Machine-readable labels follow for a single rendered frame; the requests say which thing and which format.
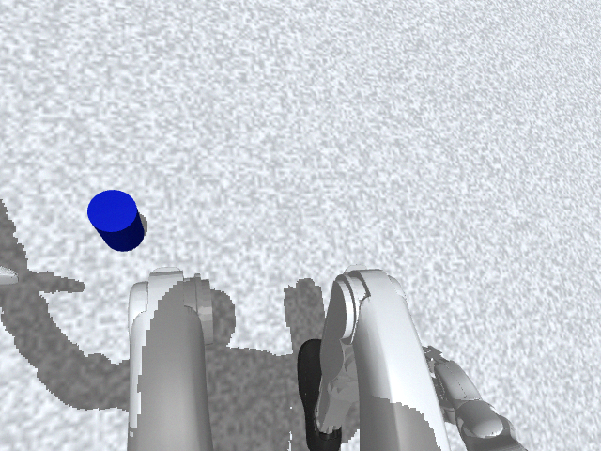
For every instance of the right robot arm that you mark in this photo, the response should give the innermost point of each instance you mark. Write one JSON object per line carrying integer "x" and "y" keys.
{"x": 482, "y": 428}

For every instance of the right robot foot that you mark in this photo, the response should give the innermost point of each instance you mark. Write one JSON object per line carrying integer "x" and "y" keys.
{"x": 309, "y": 377}

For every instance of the left robot hand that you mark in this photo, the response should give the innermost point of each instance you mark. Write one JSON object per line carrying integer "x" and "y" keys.
{"x": 8, "y": 276}

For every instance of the right robot hand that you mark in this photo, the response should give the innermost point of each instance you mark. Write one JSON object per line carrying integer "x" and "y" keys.
{"x": 452, "y": 385}

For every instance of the can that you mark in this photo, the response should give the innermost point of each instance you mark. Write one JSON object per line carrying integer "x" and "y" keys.
{"x": 115, "y": 216}

